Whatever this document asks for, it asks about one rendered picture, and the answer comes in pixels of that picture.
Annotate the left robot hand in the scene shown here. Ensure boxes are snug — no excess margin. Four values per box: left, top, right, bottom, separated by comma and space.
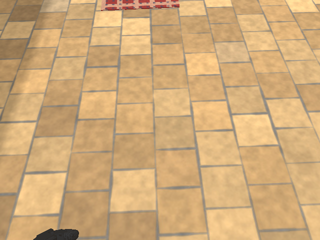
33, 228, 79, 240

